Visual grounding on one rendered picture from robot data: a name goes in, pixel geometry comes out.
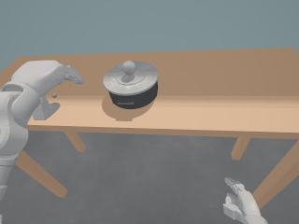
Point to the pot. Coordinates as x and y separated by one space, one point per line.
135 101

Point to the table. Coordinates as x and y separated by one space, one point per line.
244 93

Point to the robot right forearm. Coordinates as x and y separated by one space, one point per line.
254 219

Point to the robot left hand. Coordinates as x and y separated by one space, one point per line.
42 76

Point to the robot right hand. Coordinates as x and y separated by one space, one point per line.
240 206

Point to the robot left forearm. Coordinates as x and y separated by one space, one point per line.
17 104

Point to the knob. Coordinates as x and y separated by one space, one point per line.
128 67

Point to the lid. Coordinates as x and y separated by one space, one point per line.
144 78

